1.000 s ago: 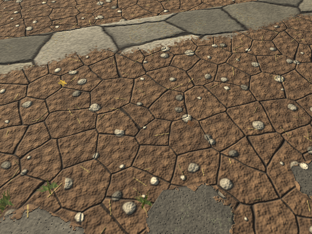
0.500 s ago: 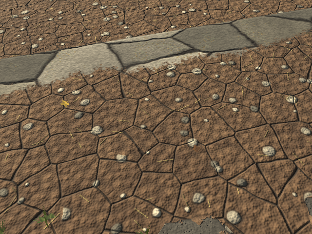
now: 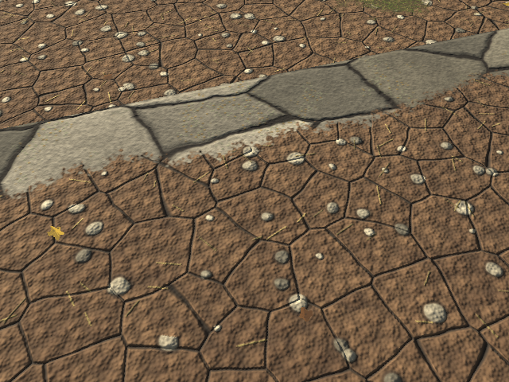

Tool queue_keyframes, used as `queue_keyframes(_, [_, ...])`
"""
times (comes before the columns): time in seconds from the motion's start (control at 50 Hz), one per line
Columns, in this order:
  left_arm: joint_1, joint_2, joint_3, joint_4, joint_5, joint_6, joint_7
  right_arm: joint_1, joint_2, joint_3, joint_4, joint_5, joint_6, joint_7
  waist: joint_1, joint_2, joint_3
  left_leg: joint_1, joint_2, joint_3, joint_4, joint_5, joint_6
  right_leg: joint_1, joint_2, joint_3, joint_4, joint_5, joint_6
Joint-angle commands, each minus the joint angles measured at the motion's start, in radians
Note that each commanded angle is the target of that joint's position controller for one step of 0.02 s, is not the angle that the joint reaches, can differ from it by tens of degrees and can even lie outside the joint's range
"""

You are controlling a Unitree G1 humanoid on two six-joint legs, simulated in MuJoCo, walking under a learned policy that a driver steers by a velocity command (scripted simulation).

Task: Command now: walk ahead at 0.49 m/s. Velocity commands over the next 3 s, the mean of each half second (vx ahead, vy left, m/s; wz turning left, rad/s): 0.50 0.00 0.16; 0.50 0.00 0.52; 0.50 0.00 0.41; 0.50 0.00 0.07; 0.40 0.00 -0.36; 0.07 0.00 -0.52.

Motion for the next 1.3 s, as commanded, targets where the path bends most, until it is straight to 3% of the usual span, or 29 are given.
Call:
queue_keyframes(0.02, [0.033, 0.042, 0.012, -0.042, 0.012, 0.006, 0.007, -0.039, -0.133, -0.021, -0.056, 0.002, -0.016, -0.020, 0.046, 0.077, 0.053, -0.093, 0.284, -0.217, -0.203, 0.064, 0.172, -0.031, -0.043, 0.003, -0.144, 0.151, 0.028])
queue_keyframes(0.1, [-0.124, 0.029, 0.006, -0.083, 0.004, -0.005, -0.005, 0.039, -0.160, -0.026, -0.039, 0.017, -0.004, -0.034, -0.010, 0.080, 0.053, -0.010, 0.267, -0.167, -0.187, 0.080, 0.127, -0.004, 0.001, -0.034, -0.424, 0.301, 0.036])
queue_keyframes(0.2, [-0.250, 0.041, 0.002, -0.131, -0.010, -0.014, -0.035, 0.113, -0.170, -0.031, -0.006, 0.026, 0.016, -0.036, -0.049, 0.095, 0.081, 0.141, 0.324, -0.179, -0.118, 0.055, 0.113, -0.002, 0.031, -0.044, -0.574, 0.226, 0.019])
queue_keyframes(0.24, [-0.235, 0.064, 0.010, -0.141, -0.009, -0.026, -0.044, 0.113, -0.176, -0.036, -0.003, 0.028, 0.027, -0.039, -0.023, 0.102, 0.075, 0.166, 0.345, -0.215, -0.061, 0.085, 0.099, 0.065, 0.049, -0.042, -0.625, 0.147, -0.004])
queue_keyframes(0.28, [-0.058, 0.116, 0.040, -0.096, -0.007, -0.036, -0.041, 0.073, -0.179, -0.034, -0.016, 0.025, 0.037, -0.040, 0.079, 0.109, -0.014, 0.135, 0.297, -0.196, 0.125, 0.305, 0.069, 0.318, 0.100, -0.078, -0.677, 0.101, -0.035])
queue_keyframes(0.3, [0.145, 0.188, 0.068, -0.047, 0.002, -0.041, -0.032, 0.053, -0.139, -0.018, -0.039, 0.011, 0.035, -0.037, 0.160, 0.065, -0.158, -0.004, 0.232, -0.145, 0.386, 0.282, 0.034, 0.615, 0.011, 0.008, -0.644, 0.127, -0.085])
queue_keyframes(0.32, [0.289, 0.298, 0.097, -0.021, 0.019, -0.032, -0.027, 0.143, -0.022, 0.015, -0.059, 0.012, 0.017, -0.033, 0.159, -0.165, -0.320, -0.415, 0.068, -0.037, 0.791, -0.064, -0.048, 1.033, -0.249, 0.390, -0.685, 0.022, -0.213])
queue_keyframes(0.34, [0.313, 0.228, 0.077, -0.016, 0.025, -0.030, -0.029, 0.161, -0.048, 0.011, -0.047, 0.031, -0.004, -0.031, 0.162, -0.225, -0.391, -0.542, 0.046, -0.189, 0.978, -0.432, -0.044, 1.052, -0.319, 0.650, -0.812, -0.062, -0.248])
queue_keyframes(0.36, [0.228, 0.157, 0.055, -0.030, 0.020, -0.033, -0.029, 0.088, -0.149, -0.019, -0.063, 0.059, -0.010, -0.032, 0.144, -0.142, -0.247, -0.609, 0.101, -0.225, 1.049, -0.369, -0.027, 0.923, -0.290, 0.511, -0.827, -0.072, -0.196])
queue_keyframes(0.4, [0.058, 0.084, 0.030, -0.054, 0.011, -0.033, -0.035, 0.001, -0.139, -0.029, -0.084, 0.047, 0.003, -0.045, 0.081, -0.042, -0.088, -0.557, 0.187, -0.186, 0.976, -0.199, -0.029, 0.655, -0.207, 0.252, -0.897, 0.032, -0.140])
queue_keyframes(0.44, [0.012, 0.052, 0.025, -0.040, 0.021, -0.038, -0.038, 0.031, -0.096, -0.037, -0.078, 0.041, 0.034, -0.044, 0.031, -0.074, -0.030, -0.457, 0.222, -0.180, 0.909, -0.114, -0.033, 0.518, -0.141, 0.095, -0.960, 0.108, -0.110])
queue_keyframes(0.48, [0.029, 0.066, 0.032, -0.018, 0.028, -0.044, -0.033, 0.035, -0.066, -0.039, -0.084, 0.042, 0.056, -0.041, 0.015, -0.055, -0.004, -0.464, 0.222, -0.173, 0.903, -0.064, -0.038, 0.487, -0.126, -0.004, -0.979, 0.229, -0.118])
queue_keyframes(0.58, [0.071, 0.102, 0.044, 0.011, 0.034, -0.035, -0.005, -0.096, -0.063, -0.048, -0.152, 0.031, 0.064, -0.033, 0.030, -0.020, 0.043, -0.578, 0.213, -0.187, 0.698, 0.114, -0.056, 0.538, -0.133, -0.122, -1.004, 0.302, -0.124])
queue_keyframes(0.66, [0.116, 0.133, 0.052, 0.024, 0.024, -0.021, 0.011, -0.236, -0.044, -0.038, -0.210, 0.023, 0.060, -0.007, 0.076, 0.001, 0.085, -0.581, 0.209, -0.107, 0.509, 0.194, -0.047, 0.603, -0.151, -0.196, -1.013, 0.293, -0.113])
queue_keyframes(0.74, [0.167, 0.150, 0.061, 0.042, 0.009, 0.004, 0.014, -0.340, -0.038, -0.033, -0.275, 0.028, 0.059, 0.020, 0.103, 0.003, 0.115, -0.614, 0.197, -0.044, 0.416, 0.110, -0.018, 0.737, -0.185, -0.243, -0.952, 0.369, -0.102])
queue_keyframes(0.8, [0.132, 0.188, 0.073, 0.028, -0.001, 0.020, 0.017, -0.314, -0.070, -0.048, -0.303, 0.031, 0.063, 0.032, 0.054, -0.039, 0.062, -0.457, 0.124, 0.045, 0.388, -0.028, 0.028, 0.761, -0.185, -0.292, -0.810, 0.754, -0.074])
queue_keyframes(0.84, [0.092, 0.217, 0.079, 0.014, -0.008, 0.033, 0.021, -0.126, -0.138, -0.087, -0.271, 0.037, 0.066, 0.028, -0.063, -0.062, -0.055, -0.183, 0.038, 0.088, 0.344, -0.065, 0.080, 0.718, -0.159, -0.317, -0.527, 0.984, -0.046])
queue_keyframes(0.86, [0.083, 0.212, 0.075, 0.002, -0.008, 0.032, 0.021, 0.039, -0.210, -0.125, -0.227, 0.036, 0.069, 0.012, -0.144, -0.019, -0.141, 0.099, 0.025, 0.029, 0.269, -0.008, 0.122, 0.560, -0.112, -0.323, -0.273, 0.829, -0.005])
queue_keyframes(0.88, [0.111, 0.090, 0.040, -0.030, 0.040, 0.017, 0.012, 0.097, -0.305, -0.141, -0.204, 0.038, 0.076, -0.011, -0.089, 0.232, -0.186, 0.342, 0.256, -0.328, 0.267, 0.088, 0.182, 0.236, -0.006, -0.299, 0.061, -0.052, 0.034])
queue_keyframes(0.9, [0.165, 0.044, 0.018, -0.088, 0.010, -0.029, -0.004, 0.085, -0.335, -0.135, -0.247, 0.019, 0.054, -0.001, -0.024, 0.307, -0.376, 0.593, 0.444, -0.915, 0.066, -0.143, 0.397, -0.067, 0.172, -0.057, 0.316, -0.428, 0.059])
queue_keyframes(0.92, [0.013, 0.135, 0.039, -0.110, -0.032, -0.063, -0.014, 0.100, -0.248, -0.113, -0.239, 0.014, 0.045, 0.006, -0.091, 0.143, -0.306, 0.560, 0.420, -0.843, -0.009, -0.124, 0.323, -0.179, 0.118, 0.044, 0.336, -0.342, 0.033])
queue_keyframes(0.94, [-0.030, 0.136, 0.039, -0.129, -0.040, -0.075, -0.016, 0.046, -0.207, -0.102, -0.239, 0.020, 0.035, 0.004, -0.062, 0.116, -0.181, 0.433, 0.383, -0.679, -0.001, -0.047, 0.277, -0.206, 0.076, 0.031, 0.261, -0.239, 0.010])
queue_keyframes(0.96, [-0.021, 0.129, 0.040, -0.108, -0.017, -0.072, -0.005, -0.043, -0.175, -0.091, -0.261, 0.026, 0.030, 0.004, -0.007, 0.017, -0.118, 0.269, 0.334, -0.555, 0.002, 0.049, 0.235, -0.130, 0.028, 0.032, 0.181, -0.163, 0.013])
queue_keyframes(0.98, [-0.006, 0.141, 0.051, -0.104, 0.004, -0.061, 0.000, -0.099, -0.144, -0.081, -0.278, 0.024, 0.030, 0.001, 0.029, 0.019, -0.086, 0.147, 0.296, -0.473, -0.009, 0.137, 0.215, -0.054, 0.002, 0.031, 0.105, -0.124, 0.024])
queue_keyframes(1.0, [0.011, 0.142, 0.056, -0.106, 0.009, -0.045, -0.003, -0.115, -0.129, -0.074, -0.287, 0.017, 0.030, -0.004, 0.053, 0.038, -0.078, 0.077, 0.273, -0.435, -0.031, 0.173, 0.207, 0.007, -0.013, 0.034, 0.070, -0.100, 0.034])
queue_keyframes(1.08, [-0.060, 0.098, 0.051, -0.151, 0.031, -0.012, 0.002, -0.057, -0.179, -0.085, -0.281, 0.023, 0.025, -0.030, 0.050, 0.058, -0.038, -0.029, 0.228, -0.346, -0.064, 0.295, 0.204, 0.008, 0.009, -0.005, -0.122, 0.016, 0.089])
queue_keyframes(1.18, [-0.246, 0.069, 0.035, -0.213, 0.018, -0.020, -0.010, 0.018, -0.181, -0.084, -0.272, 0.029, 0.040, -0.049, -0.022, 0.125, -0.003, -0.041, 0.175, -0.322, -0.043, 0.148, 0.138, 0.044, 0.085, -0.012, -0.492, 0.273, 0.091])
queue_keyframes(1.26, [-0.305, 0.085, 0.032, -0.240, 0.010, -0.039, -0.036, 0.074, -0.168, -0.078, -0.243, 0.029, 0.042, -0.051, -0.057, 0.140, 0.007, 0.043, 0.228, -0.370, 0.007, 0.105, 0.126, 0.077, 0.099, -0.011, -0.604, 0.314, 0.062])
queue_keyframes(1.3, [-0.301, 0.105, 0.037, -0.248, 0.011, -0.048, -0.046, 0.082, -0.171, -0.078, -0.235, 0.026, 0.047, -0.055, -0.048, 0.151, 0.012, 0.114, 0.263, -0.413, 0.051, 0.138, 0.118, 0.080, 0.102, -0.009, -0.639, 0.239, 0.034])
